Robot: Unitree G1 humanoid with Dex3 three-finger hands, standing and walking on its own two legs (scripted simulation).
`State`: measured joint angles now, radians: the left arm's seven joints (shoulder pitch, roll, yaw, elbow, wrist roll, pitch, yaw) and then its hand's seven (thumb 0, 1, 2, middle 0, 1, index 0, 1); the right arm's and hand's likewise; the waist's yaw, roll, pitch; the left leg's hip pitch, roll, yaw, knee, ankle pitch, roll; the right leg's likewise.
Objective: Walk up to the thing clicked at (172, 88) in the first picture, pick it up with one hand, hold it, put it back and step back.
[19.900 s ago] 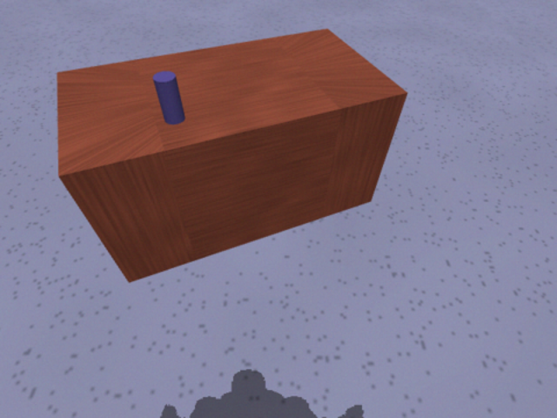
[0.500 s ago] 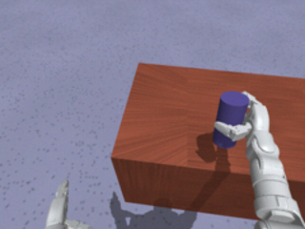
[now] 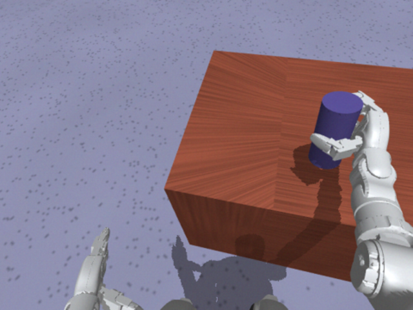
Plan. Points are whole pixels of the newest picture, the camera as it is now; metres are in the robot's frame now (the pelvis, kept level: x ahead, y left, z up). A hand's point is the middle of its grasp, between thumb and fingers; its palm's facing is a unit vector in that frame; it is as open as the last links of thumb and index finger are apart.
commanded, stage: crouch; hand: right
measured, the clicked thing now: (332, 132) +0.46 -0.18 +0.06
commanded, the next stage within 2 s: lower in 0.44 s
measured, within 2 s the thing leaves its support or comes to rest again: neither
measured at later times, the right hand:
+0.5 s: hand (330, 124) +0.50 -0.19 +0.04, palm faces +0.14 +0.99 +0.00, open 10.3 cm
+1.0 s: hand (320, 137) +0.51 -0.19 -0.02, palm faces +0.15 +0.99 +0.01, open 10.3 cm
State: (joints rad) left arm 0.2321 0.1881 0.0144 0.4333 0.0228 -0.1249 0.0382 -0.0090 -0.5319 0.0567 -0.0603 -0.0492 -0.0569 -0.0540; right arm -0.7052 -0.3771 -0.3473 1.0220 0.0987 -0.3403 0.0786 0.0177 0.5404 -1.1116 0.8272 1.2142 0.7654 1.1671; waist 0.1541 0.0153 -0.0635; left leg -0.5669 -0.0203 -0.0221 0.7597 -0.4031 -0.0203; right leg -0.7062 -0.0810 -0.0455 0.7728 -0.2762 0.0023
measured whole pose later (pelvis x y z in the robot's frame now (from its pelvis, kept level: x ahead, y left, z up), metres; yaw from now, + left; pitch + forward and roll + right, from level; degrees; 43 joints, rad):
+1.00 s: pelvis +0.00 +0.00 -0.06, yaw +1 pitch +23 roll +4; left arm 0.33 0.23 0.03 0.06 0.08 -0.01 -0.04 -0.01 -0.52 0.05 -0.06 -0.04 -0.05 -0.05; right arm -0.82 -0.49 -0.47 1.17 0.00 -0.46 0.06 0.02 0.54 -1.11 0.82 1.22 0.76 1.17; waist 0.26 0.01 -0.13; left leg -0.95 -0.05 0.01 1.09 -0.54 -0.02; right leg -1.12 -0.11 0.01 1.13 -0.41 0.01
